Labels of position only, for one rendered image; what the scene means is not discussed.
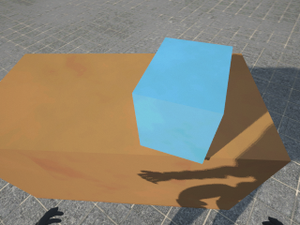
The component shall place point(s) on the robot left hand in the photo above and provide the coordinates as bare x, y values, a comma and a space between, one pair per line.
47, 218

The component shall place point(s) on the pedestal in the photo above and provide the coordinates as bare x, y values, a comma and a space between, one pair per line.
68, 131

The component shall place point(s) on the carton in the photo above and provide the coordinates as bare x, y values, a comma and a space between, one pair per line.
180, 99

